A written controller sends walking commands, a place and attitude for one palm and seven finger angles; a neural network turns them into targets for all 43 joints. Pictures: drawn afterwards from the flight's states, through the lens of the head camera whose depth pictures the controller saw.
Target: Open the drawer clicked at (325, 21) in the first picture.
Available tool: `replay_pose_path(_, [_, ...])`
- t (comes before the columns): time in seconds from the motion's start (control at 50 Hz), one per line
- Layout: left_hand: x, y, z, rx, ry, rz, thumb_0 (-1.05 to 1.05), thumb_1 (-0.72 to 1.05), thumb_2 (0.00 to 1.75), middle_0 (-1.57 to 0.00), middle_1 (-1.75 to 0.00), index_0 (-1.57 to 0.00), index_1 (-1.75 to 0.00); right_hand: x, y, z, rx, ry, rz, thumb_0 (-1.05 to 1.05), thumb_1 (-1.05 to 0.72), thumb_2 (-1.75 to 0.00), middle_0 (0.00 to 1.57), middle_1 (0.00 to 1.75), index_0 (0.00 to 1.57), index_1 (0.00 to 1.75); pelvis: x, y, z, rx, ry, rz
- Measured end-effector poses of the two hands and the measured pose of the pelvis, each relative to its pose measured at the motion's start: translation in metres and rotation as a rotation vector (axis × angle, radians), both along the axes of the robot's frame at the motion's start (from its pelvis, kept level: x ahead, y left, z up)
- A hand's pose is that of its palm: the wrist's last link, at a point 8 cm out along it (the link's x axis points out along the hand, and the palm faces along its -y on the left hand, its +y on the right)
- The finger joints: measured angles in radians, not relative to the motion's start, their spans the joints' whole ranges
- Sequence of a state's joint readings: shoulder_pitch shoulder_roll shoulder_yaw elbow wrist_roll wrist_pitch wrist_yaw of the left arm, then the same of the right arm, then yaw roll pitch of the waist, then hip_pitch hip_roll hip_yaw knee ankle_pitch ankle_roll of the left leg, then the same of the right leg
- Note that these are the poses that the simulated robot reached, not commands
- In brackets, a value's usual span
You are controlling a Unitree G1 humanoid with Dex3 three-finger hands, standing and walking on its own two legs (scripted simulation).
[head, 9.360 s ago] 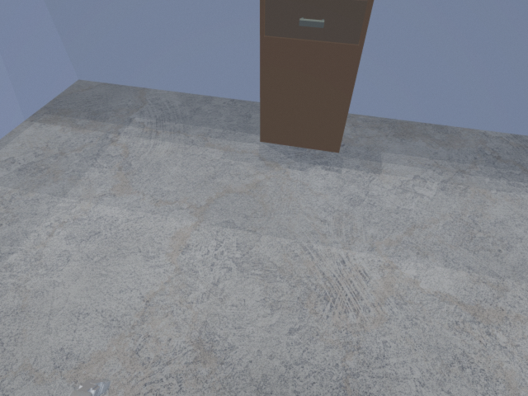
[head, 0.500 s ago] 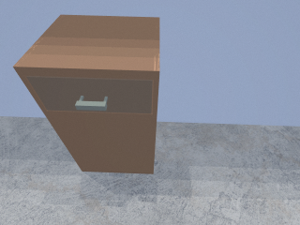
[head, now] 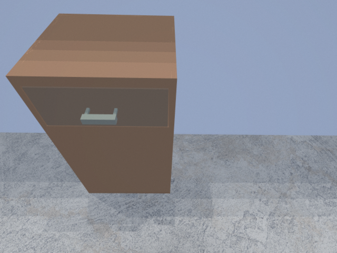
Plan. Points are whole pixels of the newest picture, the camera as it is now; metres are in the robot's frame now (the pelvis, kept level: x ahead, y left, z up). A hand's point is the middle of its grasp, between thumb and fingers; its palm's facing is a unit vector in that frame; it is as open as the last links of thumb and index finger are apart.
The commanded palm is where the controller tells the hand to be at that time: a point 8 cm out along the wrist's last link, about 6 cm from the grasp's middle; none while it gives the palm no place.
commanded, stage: come to a stop and stand still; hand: left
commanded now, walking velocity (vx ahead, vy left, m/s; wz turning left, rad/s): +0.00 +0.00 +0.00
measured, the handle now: (100, 114) +0.52 +0.26 -0.03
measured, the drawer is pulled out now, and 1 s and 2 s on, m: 0.00 0.00 0.00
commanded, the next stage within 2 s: look again from close up in 0.46 s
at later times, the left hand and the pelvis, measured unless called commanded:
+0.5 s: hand out of the picture -0.02 +0.17 -0.17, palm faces +0.02 -0.98 -0.17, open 7.4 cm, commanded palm none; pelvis +0.00 +0.02 +0.01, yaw -1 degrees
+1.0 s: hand out of the picture +0.00 +0.16 -0.17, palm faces +0.03 -0.99 -0.17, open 7.3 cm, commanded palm none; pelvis +0.02 +0.00 +0.01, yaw -1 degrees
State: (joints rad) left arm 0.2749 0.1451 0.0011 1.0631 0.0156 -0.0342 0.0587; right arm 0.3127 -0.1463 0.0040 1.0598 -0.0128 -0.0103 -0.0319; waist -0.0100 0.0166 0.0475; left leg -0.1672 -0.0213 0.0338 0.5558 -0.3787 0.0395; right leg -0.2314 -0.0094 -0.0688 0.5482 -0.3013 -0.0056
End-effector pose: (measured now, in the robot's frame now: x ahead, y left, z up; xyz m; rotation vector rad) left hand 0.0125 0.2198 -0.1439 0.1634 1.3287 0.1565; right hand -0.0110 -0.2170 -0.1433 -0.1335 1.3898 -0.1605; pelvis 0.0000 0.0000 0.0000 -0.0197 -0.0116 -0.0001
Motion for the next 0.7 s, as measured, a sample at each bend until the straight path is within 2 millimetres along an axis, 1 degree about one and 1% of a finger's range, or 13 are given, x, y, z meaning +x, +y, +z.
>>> replay_pose_path(0.06, [-0.01, 0.002, -0.002, -0.019, 0.021, 0.007, 0.01, 0.94, 0.9, -0.2, -0.3, -0.2, -0.3, 0.001, -0.004, 0.003, -0.024, -0.026, 0.011, 0.01, -0.92, -0.9, 0.2, 0.3, 0.2, 0.29, -0.001, 0.005, 0.0, 0.002, -0.011, -0.003])
replay_pose_path(0.12, [-0.016, 0.005, -0.001, -0.026, 0.026, 0.009, 0.01, 0.93, 0.9, -0.2, -0.3, -0.2, -0.3, 0.002, -0.002, 0.002, -0.03, -0.042, 0.018, 0.01, -0.92, -0.9, 0.2, 0.3, 0.2, 0.29, -0.002, 0.01, 0.001, 0.0, -0.023, -0.006])
replay_pose_path(0.24, [-0.026, 0.008, 0.002, -0.032, 0.039, 0.005, 0.01, 0.92, 0.9, -0.2, -0.3, -0.2, -0.3, 0.0, 0.012, 0.002, -0.001, -0.054, 0.025, 0.0, -0.91, -0.9, 0.2, 0.3, 0.2, 0.29, -0.006, 0.015, 0.003, 0.008, -0.028, -0.013])
replay_pose_path(0.36, [-0.032, 0.008, 0.005, -0.033, 0.065, 0.007, 0.01, 0.91, 0.9, -0.2, -0.3, -0.2, -0.3, -0.011, 0.023, 0.0, 0.029, -0.014, 0.022, 0.0, -0.91, -0.9, 0.2, 0.3, 0.2, 0.29, -0.006, 0.017, 0.006, 0.014, -0.018, -0.016])
replay_pose_path(0.44, [-0.033, 0.006, 0.006, -0.033, 0.081, 0.012, 0.01, 0.91, 0.9, -0.2, -0.3, -0.2, -0.3, -0.02, 0.027, -0.001, 0.039, 0.023, 0.013, 0.0, -0.91, -0.9, 0.2, 0.3, 0.2, 0.29, -0.003, 0.016, 0.006, 0.017, -0.015, -0.015])
replay_pose_path(0.54, [-0.031, 0.001, 0.005, -0.039, 0.091, 0.016, 0.01, 0.91, 0.9, -0.2, -0.3, -0.2, -0.3, -0.027, 0.026, -0.001, 0.038, 0.06, 0.001, 0.0, -0.91, -0.9, 0.2, 0.3, 0.2, 0.29, 0.002, 0.014, 0.006, 0.017, -0.015, -0.015])
replay_pose_path(0.7, [-0.022, -0.005, 0.003, -0.044, 0.097, 0.017, 0.01, 0.92, 0.9, -0.2, -0.3, -0.2, -0.3, -0.025, 0.021, 0.0, 0.029, 0.081, -0.009, 0.0, -0.91, -0.9, 0.2, 0.3, 0.2, 0.29, 0.009, 0.01, 0.005, 0.018, -0.014, -0.014])
